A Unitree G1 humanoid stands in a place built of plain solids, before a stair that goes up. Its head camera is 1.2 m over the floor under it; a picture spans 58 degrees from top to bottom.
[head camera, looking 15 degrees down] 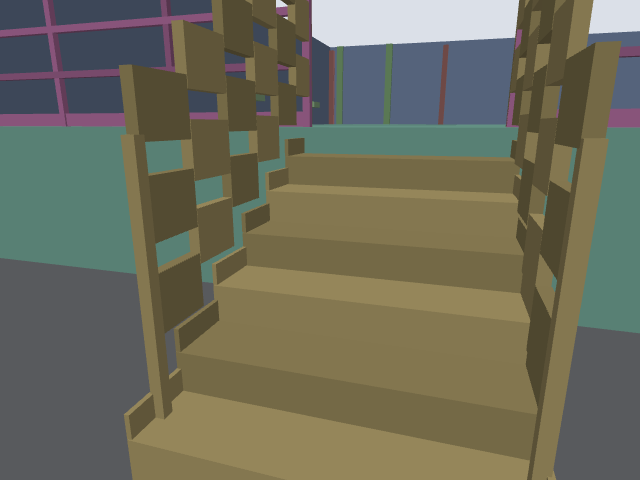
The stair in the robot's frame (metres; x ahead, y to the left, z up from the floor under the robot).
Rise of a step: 0.17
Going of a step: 0.30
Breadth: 1.32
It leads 17 degrees to the right of straight ahead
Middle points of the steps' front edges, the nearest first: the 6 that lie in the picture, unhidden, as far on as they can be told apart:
1.33 -0.06 0.34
1.62 -0.15 0.51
1.90 -0.24 0.67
2.19 -0.33 0.84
2.48 -0.42 1.01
2.77 -0.51 1.18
